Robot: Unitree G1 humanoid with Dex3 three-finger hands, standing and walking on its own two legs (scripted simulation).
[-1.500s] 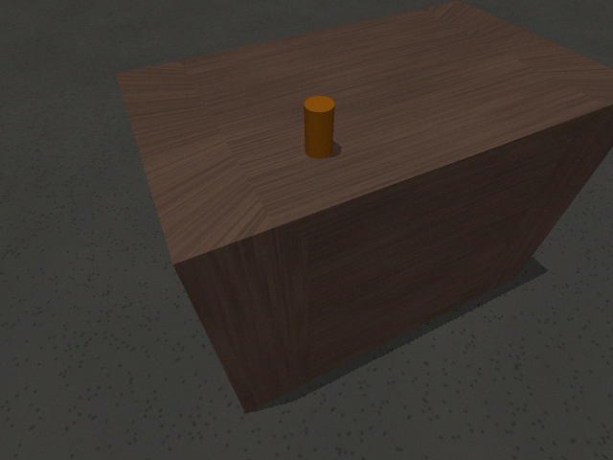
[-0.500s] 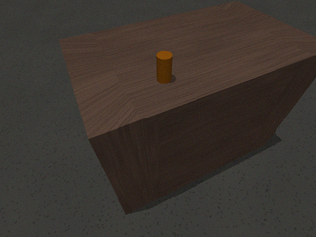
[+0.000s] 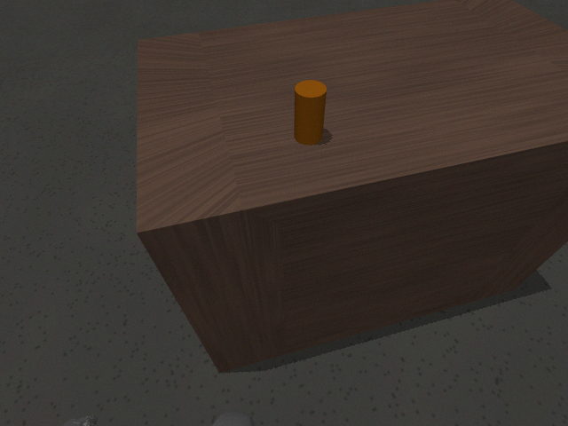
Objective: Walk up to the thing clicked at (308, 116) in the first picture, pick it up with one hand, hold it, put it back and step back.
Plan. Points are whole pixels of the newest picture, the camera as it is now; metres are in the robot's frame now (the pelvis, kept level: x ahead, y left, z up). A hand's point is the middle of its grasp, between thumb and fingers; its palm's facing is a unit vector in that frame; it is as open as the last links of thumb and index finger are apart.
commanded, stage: walk up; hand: right
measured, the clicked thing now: (309, 113) +0.61 -0.02 +0.10
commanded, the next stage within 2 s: none
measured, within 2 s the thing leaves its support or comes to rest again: neither
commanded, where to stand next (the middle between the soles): +0.12 +0.01 m, yaw +16 degrees
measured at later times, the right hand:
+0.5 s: hand (442, 358) +0.25 -0.24 -0.13, palm faces -0.24 +0.89 -0.38, open 7.4 cm
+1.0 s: hand (436, 388) +0.21 -0.22 -0.14, palm faces -0.34 +0.85 -0.40, open 7.4 cm
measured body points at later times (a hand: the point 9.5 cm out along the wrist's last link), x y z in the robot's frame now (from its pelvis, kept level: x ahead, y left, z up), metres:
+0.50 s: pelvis +0.05 -0.01 -0.01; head +0.09 -0.01 +0.44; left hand +0.06 +0.32 -0.11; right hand +0.26 -0.28 -0.10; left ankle +0.10 +0.11 -0.72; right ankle +0.08 -0.15 -0.70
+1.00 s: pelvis +0.05 +0.01 -0.01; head +0.07 +0.03 +0.44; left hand +0.00 +0.35 -0.12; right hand +0.22 -0.26 -0.12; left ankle +0.02 +0.13 -0.72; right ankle +0.10 -0.13 -0.70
